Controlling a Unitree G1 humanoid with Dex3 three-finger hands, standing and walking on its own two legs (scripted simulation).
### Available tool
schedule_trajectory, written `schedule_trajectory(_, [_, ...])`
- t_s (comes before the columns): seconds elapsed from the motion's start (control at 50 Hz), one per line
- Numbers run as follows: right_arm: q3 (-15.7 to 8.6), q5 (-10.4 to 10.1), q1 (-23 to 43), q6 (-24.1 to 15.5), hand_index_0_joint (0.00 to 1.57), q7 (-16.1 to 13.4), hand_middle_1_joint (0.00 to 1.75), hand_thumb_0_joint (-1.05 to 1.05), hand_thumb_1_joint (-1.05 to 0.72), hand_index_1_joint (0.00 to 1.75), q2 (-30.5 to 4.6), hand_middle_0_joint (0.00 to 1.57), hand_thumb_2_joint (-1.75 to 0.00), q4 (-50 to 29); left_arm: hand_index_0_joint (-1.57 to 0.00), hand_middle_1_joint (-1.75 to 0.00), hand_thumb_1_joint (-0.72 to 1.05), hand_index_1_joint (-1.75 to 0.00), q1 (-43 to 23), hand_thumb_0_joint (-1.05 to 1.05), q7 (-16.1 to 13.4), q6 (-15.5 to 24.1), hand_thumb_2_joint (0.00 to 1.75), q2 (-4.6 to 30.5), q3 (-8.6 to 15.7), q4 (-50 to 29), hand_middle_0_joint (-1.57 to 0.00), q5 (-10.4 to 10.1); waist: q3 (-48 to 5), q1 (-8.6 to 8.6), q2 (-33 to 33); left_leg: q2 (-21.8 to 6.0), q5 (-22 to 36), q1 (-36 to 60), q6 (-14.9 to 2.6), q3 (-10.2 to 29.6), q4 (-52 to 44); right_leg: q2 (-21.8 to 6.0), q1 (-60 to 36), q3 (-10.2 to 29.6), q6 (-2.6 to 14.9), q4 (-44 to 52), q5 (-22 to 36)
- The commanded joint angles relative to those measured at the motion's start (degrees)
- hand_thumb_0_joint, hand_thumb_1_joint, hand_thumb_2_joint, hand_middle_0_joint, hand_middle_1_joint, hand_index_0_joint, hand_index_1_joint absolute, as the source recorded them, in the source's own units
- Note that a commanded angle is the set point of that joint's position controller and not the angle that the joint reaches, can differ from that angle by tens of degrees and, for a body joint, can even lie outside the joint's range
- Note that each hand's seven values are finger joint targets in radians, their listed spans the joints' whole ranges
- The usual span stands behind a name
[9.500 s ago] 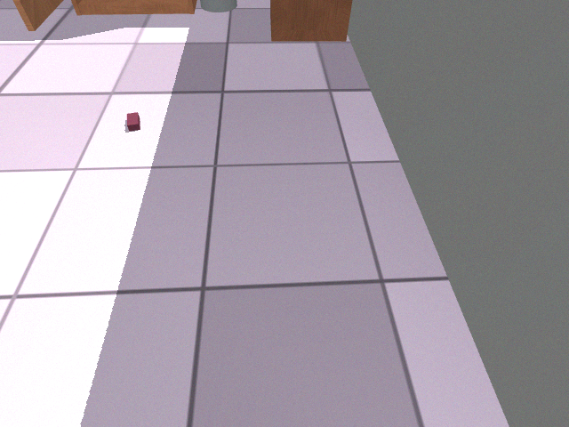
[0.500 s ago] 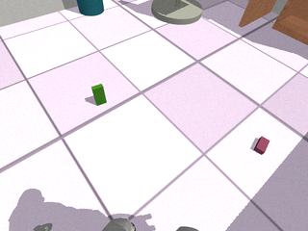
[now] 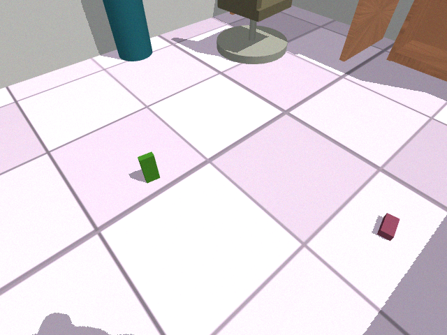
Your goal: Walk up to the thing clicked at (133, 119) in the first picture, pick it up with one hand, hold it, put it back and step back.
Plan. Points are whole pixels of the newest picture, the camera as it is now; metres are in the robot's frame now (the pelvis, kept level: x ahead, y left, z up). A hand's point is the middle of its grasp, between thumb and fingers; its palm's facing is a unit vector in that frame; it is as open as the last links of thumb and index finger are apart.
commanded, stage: walk up
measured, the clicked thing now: (388, 226) +0.76 -0.79 -0.75
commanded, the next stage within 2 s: stand in 0.66 s
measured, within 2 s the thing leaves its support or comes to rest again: neither
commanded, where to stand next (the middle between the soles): +0.08 +0.00 m, yaw -2 degrees
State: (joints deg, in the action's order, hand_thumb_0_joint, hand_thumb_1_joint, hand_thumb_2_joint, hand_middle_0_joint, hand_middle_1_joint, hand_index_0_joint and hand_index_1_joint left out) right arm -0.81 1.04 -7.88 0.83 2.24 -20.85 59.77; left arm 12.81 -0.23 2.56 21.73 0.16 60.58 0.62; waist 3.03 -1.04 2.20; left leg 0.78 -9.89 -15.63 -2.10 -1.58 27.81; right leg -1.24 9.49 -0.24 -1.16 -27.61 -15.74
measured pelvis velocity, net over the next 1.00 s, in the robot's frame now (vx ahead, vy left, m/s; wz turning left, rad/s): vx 0.02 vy -0.01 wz -0.02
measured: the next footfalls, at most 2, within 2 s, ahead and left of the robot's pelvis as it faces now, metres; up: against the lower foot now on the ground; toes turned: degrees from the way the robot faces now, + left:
none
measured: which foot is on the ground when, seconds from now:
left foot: down 0.00-1.00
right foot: down 0.00-1.00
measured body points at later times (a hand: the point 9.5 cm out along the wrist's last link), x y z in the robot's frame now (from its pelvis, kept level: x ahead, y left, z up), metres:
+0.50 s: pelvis +0.02 +0.00 +0.01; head +0.02 +0.00 +0.46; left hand +0.12 +0.30 -0.12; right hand +0.11 -0.31 -0.12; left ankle +0.06 +0.10 -0.74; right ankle -0.01 -0.14 -0.74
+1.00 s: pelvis +0.02 -0.01 +0.01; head +0.03 +0.00 +0.46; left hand +0.09 +0.29 -0.13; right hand +0.09 -0.31 -0.12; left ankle +0.06 +0.10 -0.74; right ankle -0.01 -0.14 -0.74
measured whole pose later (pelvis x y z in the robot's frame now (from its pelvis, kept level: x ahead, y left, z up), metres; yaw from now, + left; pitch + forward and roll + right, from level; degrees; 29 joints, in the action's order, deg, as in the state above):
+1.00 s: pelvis +0.02 -0.01 +0.01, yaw -1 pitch -2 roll +0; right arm -0.9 0.5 -3.7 -0.5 0.6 -19.4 66.8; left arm 6.7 0.2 0.8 19.4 -0.6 65.3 0.5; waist 3.1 0.5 -0.4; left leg 0.6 -6.0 -9.6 -1.3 -2.4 17.4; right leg -1.0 4.3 0.6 -1.1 -17.8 -11.7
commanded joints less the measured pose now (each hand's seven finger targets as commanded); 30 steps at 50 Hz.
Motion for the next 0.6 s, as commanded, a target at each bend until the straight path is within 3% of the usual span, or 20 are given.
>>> schedule_trajectory(0.0, [-2.83,-0.16,5.21,-2.05,0.2,-0.69,0.3,0.0,-0.9,0.3,-12.51,0.2,-0.9,-3.58,-0.2,-0.3,0.9,-0.3,-1.95,0.0,-0.89,1.41,0.9,11.98,2.14,-2.62,-0.2,-0.17,-3.63,0.12,-0.49,-8.48,-6.3,3.15,-1.36,11.82,-10.16,-4.06,0.18,4.49,3.36,6.37,2.24])
schedule_trajectory(0.1, [-2.76,-0.49,4.61,-2.04,0.2,-0.98,0.3,0.0,-0.9,0.3,-11.85,0.2,-0.9,-1.89,-0.2,-0.3,0.9,-0.3,-3.78,0.0,-1.26,1.38,0.9,12.57,1.99,-2.0,-0.2,-0.36,-6.42,0.55,-0.42,-7.78,6.67,7.3,-0.86,8.68,-7.5,-5.65,-2.39,5.12,3.17,7.54,10.2])
schedule_trajectory(0.2, [-3.03,-0.58,5.03,-1.77,0.2,-1.23,0.3,0.0,-0.9,0.3,-11.57,0.2,-0.9,-0.84,-0.2,-0.3,0.9,-0.3,-5.49,0.0,-1.57,1.09,0.9,12.4,1.86,-1.17,-0.2,-0.46,-6.93,0.81,-1.03,-7.9,13.62,10.16,-1.16,7.1,-5.96,-6.07,-2.53,4.8,2.77,8.03,14.63])
schedule_trajectory(0.36, [-3.29,-0.46,6.64,-1.38,0.2,-1.36,0.3,0.0,-0.9,0.3,-11.74,0.2,-0.9,0.21,-0.2,-0.3,0.9,-0.3,-8.26,0.0,-1.53,0.66,0.9,11.74,1.55,-0.19,-0.2,-0.18,-3.83,1.25,-0.44,-7.91,8.12,9.22,-0.6,6.94,-8.95,-5.57,-1.4,4.72,2.57,9.53,11.23])
schedule_trajectory(0.58, [-3.44,-0.18,7.59,-1.54,0.2,-1.32,0.3,0.0,-0.9,0.3,-12.31,0.2,-0.9,0.34,-0.2,-0.3,0.9,-0.3,-8.64,0.0,-1.24,0.39,0.9,11.66,1.55,0.2,-0.2,0.34,-5.2,1.23,-0.89,-8.33,2.76,10.7,-0.62,7.18,-11.29,-5.03,-1.38,4.57,2.42,9.75,8.89])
